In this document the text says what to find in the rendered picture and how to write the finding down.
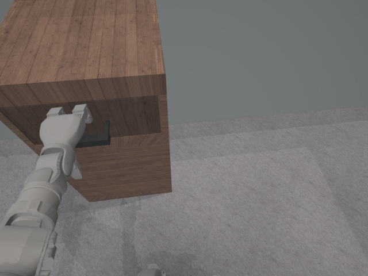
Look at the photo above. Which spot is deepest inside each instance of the cabinet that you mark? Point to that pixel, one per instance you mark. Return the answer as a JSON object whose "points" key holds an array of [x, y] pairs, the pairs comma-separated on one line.
{"points": [[55, 51]]}

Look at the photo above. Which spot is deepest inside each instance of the robot left forearm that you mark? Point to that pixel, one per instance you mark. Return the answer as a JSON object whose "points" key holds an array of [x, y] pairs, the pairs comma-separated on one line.
{"points": [[38, 202]]}

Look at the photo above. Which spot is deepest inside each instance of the robot left hand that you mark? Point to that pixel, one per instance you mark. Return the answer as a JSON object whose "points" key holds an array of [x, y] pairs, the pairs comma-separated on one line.
{"points": [[67, 129]]}

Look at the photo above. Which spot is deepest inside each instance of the drawer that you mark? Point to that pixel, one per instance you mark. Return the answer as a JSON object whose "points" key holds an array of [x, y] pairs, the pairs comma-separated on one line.
{"points": [[128, 116]]}

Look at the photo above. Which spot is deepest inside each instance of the handle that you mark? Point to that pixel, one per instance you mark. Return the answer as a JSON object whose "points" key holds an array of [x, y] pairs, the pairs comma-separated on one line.
{"points": [[96, 139]]}

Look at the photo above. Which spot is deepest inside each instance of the left robot upper arm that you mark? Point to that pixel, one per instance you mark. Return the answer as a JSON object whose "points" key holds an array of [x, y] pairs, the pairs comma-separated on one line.
{"points": [[26, 251]]}

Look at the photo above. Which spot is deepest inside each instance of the robot left shin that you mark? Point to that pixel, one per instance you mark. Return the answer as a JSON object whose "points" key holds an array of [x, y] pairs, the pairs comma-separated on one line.
{"points": [[153, 266]]}

